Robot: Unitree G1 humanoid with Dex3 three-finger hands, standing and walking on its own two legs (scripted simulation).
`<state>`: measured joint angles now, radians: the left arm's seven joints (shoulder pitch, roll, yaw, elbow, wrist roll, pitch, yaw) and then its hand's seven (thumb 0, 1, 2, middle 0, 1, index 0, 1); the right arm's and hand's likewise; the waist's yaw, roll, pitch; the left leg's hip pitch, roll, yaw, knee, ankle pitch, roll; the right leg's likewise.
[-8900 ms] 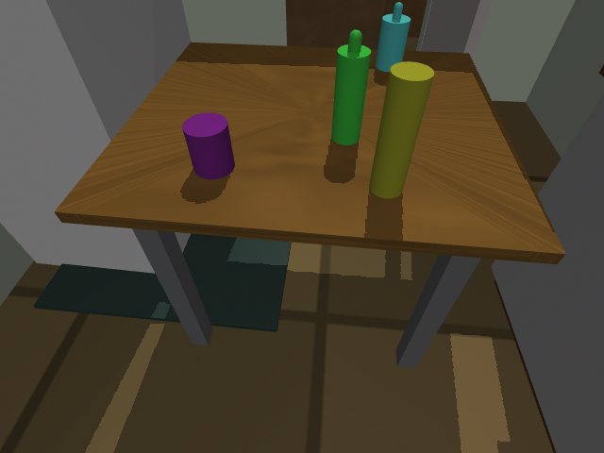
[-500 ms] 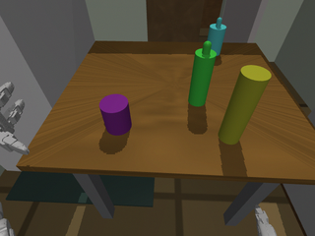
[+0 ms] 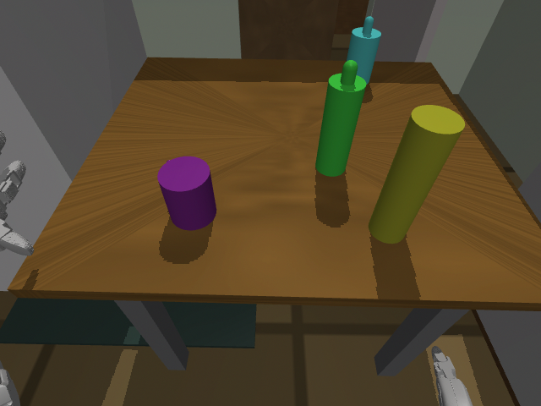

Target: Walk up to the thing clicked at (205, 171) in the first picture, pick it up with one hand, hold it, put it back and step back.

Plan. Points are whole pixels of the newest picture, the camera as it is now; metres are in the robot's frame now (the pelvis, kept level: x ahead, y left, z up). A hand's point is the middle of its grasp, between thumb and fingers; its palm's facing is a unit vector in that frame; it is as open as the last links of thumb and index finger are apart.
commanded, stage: go down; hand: left
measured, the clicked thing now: (185, 188) +0.51 +0.16 +0.02
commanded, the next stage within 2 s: approach in 1.38 s
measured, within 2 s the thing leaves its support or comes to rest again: neither
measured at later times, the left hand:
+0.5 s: hand (17, 187) +0.39 +0.34 +0.15, palm faces +0.12 -0.99 +0.00, open 17.6 cm
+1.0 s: hand (17, 185) +0.40 +0.35 +0.15, palm faces +0.11 -0.99 +0.00, open 17.4 cm
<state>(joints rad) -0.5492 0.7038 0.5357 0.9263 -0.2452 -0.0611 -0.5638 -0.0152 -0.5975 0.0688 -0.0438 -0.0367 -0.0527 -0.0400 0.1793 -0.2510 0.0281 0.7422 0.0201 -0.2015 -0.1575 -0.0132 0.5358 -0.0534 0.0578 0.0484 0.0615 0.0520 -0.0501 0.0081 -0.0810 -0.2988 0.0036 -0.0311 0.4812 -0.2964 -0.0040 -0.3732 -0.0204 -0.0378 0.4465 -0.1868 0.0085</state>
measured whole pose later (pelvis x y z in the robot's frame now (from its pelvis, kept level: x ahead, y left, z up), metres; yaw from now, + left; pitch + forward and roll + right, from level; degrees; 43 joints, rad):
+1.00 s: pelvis +0.01 +0.01 -0.01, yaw +0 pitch +10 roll -1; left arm -0.62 0.77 0.57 1.02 -0.22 -0.10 -0.57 -0.01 -0.52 0.08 -0.04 -0.04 -0.05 -0.04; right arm 0.21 -0.26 0.03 0.65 0.01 -0.20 -0.14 -0.01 0.53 -0.05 0.06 0.05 0.06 0.05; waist -0.08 0.01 -0.12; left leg -0.40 0.01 -0.03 0.56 -0.34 0.01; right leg -0.46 -0.02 -0.03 0.50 -0.21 0.02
